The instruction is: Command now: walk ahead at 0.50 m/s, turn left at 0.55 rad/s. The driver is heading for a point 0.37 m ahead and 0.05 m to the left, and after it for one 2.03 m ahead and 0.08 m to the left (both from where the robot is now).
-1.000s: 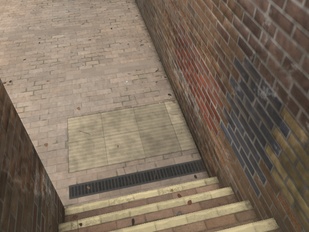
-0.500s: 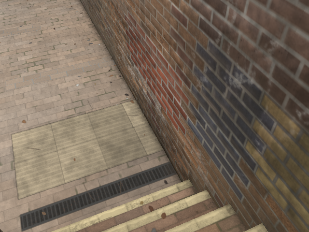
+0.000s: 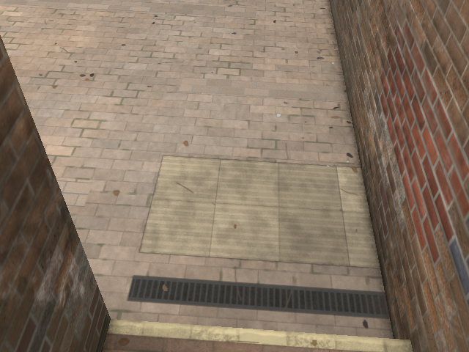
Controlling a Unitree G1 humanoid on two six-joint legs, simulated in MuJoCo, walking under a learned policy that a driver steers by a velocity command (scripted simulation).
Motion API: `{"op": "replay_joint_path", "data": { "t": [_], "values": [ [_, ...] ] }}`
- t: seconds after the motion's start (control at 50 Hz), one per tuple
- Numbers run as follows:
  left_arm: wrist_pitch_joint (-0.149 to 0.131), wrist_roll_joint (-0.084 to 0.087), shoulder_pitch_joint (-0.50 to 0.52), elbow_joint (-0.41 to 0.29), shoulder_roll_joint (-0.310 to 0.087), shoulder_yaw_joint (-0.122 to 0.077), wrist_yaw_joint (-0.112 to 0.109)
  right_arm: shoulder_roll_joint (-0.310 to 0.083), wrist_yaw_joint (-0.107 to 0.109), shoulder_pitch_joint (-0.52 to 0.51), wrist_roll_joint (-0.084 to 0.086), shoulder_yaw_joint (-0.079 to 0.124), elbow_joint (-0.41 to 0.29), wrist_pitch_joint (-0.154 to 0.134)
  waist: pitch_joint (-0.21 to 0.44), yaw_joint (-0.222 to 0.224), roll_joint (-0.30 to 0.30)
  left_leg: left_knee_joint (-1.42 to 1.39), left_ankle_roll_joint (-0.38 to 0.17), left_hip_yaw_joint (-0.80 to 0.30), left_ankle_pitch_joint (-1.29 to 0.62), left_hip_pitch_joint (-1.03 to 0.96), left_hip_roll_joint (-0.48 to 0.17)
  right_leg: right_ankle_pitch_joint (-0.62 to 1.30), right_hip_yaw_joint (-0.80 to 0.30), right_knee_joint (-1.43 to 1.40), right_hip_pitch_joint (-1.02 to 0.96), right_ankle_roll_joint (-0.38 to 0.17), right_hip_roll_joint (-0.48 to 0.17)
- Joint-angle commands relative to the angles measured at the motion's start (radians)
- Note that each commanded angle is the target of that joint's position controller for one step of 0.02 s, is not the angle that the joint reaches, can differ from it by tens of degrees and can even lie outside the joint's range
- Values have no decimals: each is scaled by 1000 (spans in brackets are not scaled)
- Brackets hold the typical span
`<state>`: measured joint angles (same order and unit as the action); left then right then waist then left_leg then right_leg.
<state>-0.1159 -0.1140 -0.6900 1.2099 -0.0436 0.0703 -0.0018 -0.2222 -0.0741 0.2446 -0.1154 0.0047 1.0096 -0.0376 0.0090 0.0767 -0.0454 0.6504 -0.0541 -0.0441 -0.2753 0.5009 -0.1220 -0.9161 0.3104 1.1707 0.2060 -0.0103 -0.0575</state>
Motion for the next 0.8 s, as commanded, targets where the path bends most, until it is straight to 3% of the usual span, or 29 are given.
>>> {"op": "replay_joint_path", "data": {
  "t": [0.02,0.04,0.08,0.1,0.12,0.14,0.16,0.18,0.2,0.24,0.26,0.3,0.32,0.36,0.38,0.4,0.44,0.46,0.48,0.5,0.52,0.54,0.58,0.6,0.62,0.64,0.68,0.74,0.8],
  "values": [
    [22,-1,34,-33,-209,-55,8,-14,5,-16,1,2,-16,-16,-185,-54,113,-97,-22,-5,90,-166,-11,804,-315,-215,175,-95,-319],
    [42,34,99,-49,-231,-67,11,-66,3,15,14,23,16,-18,-183,-80,36,-401,-12,63,148,-232,13,730,-257,-70,125,-92,-248],
    [69,-1,71,-20,-340,-116,59,-177,26,429,21,96,194,-49,-57,-223,-83,-523,-31,208,-112,-730,93,640,-146,406,238,-52,-95],
    [68,-5,28,-40,-233,-110,101,-271,32,617,-11,130,267,-50,94,-233,-226,-191,-191,19,-553,-1084,-30,110,-166,841,572,0,17],
    [41,39,147,-145,-152,-100,130,-324,42,715,-15,148,290,-62,221,-268,-150,-14,-271,-86,-741,-1251,-122,47,-201,961,781,-17,46],
    [6,69,321,-251,-101,-83,126,-280,41,724,-29,144,290,-61,190,-310,-56,-37,-304,-167,-588,-1282,-204,48,-247,918,988,-35,20],
    [-11,96,486,-344,-171,-98,102,-160,25,554,9,102,247,-62,44,-256,61,-65,-287,-219,-200,-1029,-243,130,-308,721,1072,-37,-36],
    [-15,89,491,-365,-208,-119,62,-62,11,405,32,63,206,-66,-60,-168,7,-125,-301,-344,133,-712,-264,223,-373,599,1034,-53,-68],
    [-7,26,430,-320,-149,-91,28,64,23,248,20,6,140,-76,-146,-93,126,-121,-221,-206,238,-390,-194,564,-465,191,860,-80,-162],
    [29,20,329,-258,-122,-95,13,2,22,115,52,-7,41,-92,-193,-19,28,-163,-255,-76,172,219,-61,926,-332,-67,341,-48,-86],
    [42,25,260,-241,-75,-66,50,-48,3,174,33,0,46,-106,-153,11,-76,-82,-257,-94,162,324,-28,1056,-316,53,229,-18,-60],
    [36,4,281,-242,-163,-71,78,-12,30,292,21,-18,61,-115,-96,-69,17,79,-228,-159,433,244,15,1265,-361,-119,347,14,-60],
    [25,23,290,-225,-180,-62,69,-20,51,257,15,-12,23,-118,-52,-93,97,152,-159,-79,607,339,91,1537,-375,-392,152,33,-51],
    [25,34,318,-243,-232,-78,50,-87,43,173,-6,-10,-20,-105,-61,-32,0,207,-149,-90,813,553,105,1364,-260,-343,-128,87,23],
    [29,18,317,-249,-256,-83,48,-83,41,201,14,-15,-33,-97,-89,-34,19,275,-159,-170,869,472,68,1257,-290,-426,-71,84,-1],
    [41,6,380,-269,-259,-83,48,-76,38,260,32,-23,-33,-89,-121,-61,30,338,-167,-271,861,320,21,1128,-328,-603,16,66,-23],
    [40,44,490,-296,-286,-91,59,-148,33,318,46,-5,-28,-50,-98,-127,44,456,-187,-420,710,24,3,1135,-359,-963,49,-5,-49],
    [26,63,326,-248,-309,-106,50,-192,11,274,47,7,-32,-22,-65,-48,69,648,-159,-426,702,18,22,1265,-331,-1094,-112,-34,-69],
    [0,57,15,-134,-392,-152,50,-180,-45,340,8,7,12,-15,41,37,154,939,-90,-321,526,175,116,1305,-294,-952,-467,-95,-82],
    [5,11,-133,-98,-488,-181,69,3,-80,567,42,-1,53,-43,259,-8,365,1515,-4,-144,1113,548,292,1989,-367,-406,-872,-320,-234],
    [19,-4,-101,-114,-546,-199,93,-21,-82,537,94,9,-20,-53,217,-10,251,1657,7,-61,1073,844,298,2002,-588,-472,-838,-435,-336],
    [37,-19,-36,-120,-538,-215,100,-88,-53,319,103,21,-140,-49,113,76,183,1637,47,-64,1028,1092,248,1496,-811,-599,-777,-482,-429],
    [41,-20,80,-85,-229,-111,85,11,-10,274,63,-18,-114,-27,-59,-36,-48,1305,-40,-202,615,1037,66,927,-695,-672,-349,-332,-362],
    [26,-47,79,-61,-91,-68,60,72,-9,319,46,-43,-100,-25,-149,-103,-15,1111,-58,-220,360,966,-25,988,-623,-692,-104,-277,-307],
    [-3,-21,132,-66,-68,-61,31,89,-24,338,12,-49,-86,-17,-179,-135,33,899,-70,-141,213,831,-28,946,-503,-696,86,-220,-183],
    [-35,25,225,-107,-64,-50,16,57,-52,255,2,-43,-91,-14,-169,-113,-4,603,-68,-43,-69,549,-9,830,-403,-722,404,-241,-120],
    [-70,14,215,-94,-187,-44,16,43,-94,105,16,-49,-116,-18,-106,-109,131,724,-16,34,-233,211,17,605,-397,-696,678,-225,-54],
    [-93,27,187,-119,-245,-40,-25,-79,-64,5,-16,-31,-144,-33,-88,-58,31,284,-7,-35,-428,394,28,607,-486,-485,367,-210,-82],
    [-58,30,115,-126,-247,-25,-12,-82,-38,-69,-33,-33,-149,-29,-91,-26,139,180,12,62,-308,162,86,440,-501,-440,420,-236,-60]
  ]
}}
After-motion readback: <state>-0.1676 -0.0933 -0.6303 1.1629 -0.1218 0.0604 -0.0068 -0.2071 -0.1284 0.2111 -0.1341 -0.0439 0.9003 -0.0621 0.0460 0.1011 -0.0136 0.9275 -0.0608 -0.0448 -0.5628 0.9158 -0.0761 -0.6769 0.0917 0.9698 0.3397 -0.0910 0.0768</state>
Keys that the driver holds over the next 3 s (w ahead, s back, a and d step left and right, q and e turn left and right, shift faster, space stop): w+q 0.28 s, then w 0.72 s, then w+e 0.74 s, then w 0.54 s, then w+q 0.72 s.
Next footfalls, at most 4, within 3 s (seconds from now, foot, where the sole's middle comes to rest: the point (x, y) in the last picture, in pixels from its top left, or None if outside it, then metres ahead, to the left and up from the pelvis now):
0.08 left None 0.12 0.14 -0.86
0.48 right None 0.35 -0.06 -1.07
0.98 left None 0.58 0.20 -1.27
1.46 right None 0.83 -0.01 -1.48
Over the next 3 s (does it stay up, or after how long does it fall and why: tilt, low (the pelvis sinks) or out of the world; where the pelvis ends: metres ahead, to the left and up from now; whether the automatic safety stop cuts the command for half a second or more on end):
stays up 1.60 0.00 -0.91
